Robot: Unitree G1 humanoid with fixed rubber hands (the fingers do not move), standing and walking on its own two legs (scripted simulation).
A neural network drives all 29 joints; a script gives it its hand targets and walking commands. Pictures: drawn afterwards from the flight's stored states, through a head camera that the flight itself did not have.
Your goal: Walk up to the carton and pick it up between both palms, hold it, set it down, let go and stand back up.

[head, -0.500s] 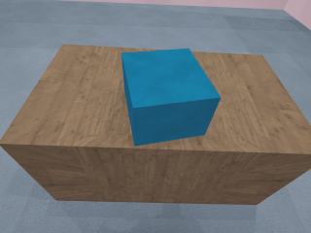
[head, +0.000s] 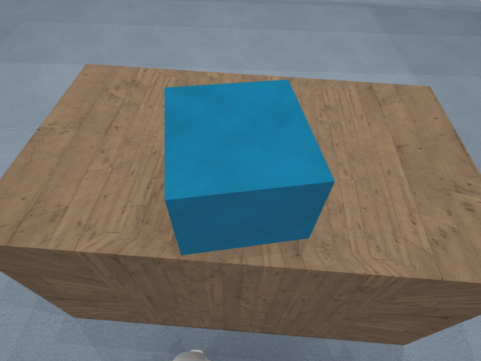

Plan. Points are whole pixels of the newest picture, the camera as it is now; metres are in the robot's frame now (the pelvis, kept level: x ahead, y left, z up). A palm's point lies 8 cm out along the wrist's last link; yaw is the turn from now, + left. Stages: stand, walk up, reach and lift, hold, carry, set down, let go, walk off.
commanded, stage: walk up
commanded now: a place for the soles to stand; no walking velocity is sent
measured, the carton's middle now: (237, 163) +0.52 +0.04 -0.02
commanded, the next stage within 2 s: reach and lift in 1.16 s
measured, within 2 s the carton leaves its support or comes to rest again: neither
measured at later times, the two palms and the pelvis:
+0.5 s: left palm out of the picture +0.09 +0.32 -0.09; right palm out of the picture +0.14 -0.29 -0.09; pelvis +0.01 +0.01 +0.02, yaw +1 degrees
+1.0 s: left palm out of the picture +0.06 +0.31 -0.10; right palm out of the picture +0.08 -0.28 -0.09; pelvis +0.00 +0.01 +0.03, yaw +0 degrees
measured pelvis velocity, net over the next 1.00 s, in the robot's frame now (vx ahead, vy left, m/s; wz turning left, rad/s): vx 0.00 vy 0.01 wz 0.00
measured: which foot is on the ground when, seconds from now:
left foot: up 0.00-0.00, down 0.02-1.00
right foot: down 0.00-1.00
